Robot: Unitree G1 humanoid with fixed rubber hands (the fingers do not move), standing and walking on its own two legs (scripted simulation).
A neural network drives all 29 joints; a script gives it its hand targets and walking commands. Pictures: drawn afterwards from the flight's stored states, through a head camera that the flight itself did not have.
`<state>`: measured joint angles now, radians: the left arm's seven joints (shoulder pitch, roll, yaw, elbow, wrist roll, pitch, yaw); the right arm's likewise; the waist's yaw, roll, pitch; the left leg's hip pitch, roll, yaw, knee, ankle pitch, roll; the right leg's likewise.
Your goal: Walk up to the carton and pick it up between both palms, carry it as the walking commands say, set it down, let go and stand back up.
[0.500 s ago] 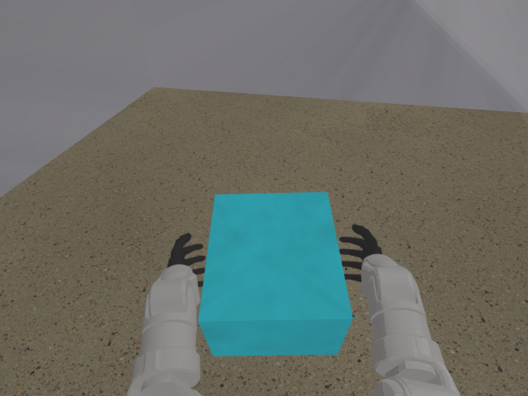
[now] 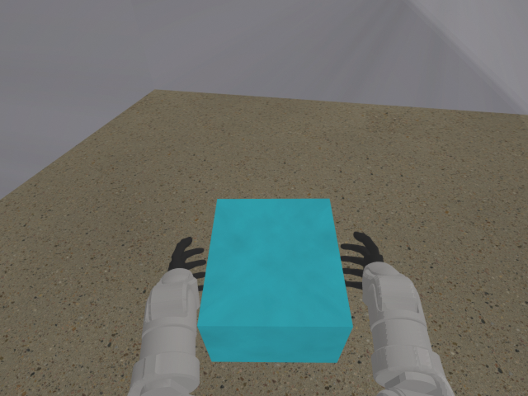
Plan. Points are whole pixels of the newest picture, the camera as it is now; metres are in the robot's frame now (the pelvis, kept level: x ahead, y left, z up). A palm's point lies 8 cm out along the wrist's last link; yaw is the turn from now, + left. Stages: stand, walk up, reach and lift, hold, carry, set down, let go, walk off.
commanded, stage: hold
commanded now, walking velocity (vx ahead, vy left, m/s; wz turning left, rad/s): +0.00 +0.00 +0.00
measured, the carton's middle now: (273, 276) +0.36 +0.01 -0.03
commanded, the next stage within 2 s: carry in 0.42 s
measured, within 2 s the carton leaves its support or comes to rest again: neither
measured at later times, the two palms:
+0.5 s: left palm (180, 285) +0.28 +0.16 +0.05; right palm (373, 279) +0.29 -0.15 +0.05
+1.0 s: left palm (256, 275) +0.27 +0.03 +0.09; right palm (472, 291) +0.23 -0.27 +0.08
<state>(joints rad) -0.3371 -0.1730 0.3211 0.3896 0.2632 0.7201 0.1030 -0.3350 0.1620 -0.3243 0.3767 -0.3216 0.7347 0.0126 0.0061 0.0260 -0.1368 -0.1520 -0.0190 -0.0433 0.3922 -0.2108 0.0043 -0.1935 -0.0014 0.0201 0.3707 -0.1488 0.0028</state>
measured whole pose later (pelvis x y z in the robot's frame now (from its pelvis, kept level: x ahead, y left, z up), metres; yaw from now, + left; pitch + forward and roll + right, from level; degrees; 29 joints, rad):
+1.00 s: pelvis -0.03 -0.08 -0.03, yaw -6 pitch +5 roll -2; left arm -0.29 -0.16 0.13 -0.26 0.19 1.23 0.18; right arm -0.29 0.16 -0.15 -0.25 -0.11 1.23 -0.23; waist -0.03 0.03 -0.16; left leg -0.43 0.06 -0.01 0.70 -0.40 -0.04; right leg -0.50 0.14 0.01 0.61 -0.20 -0.08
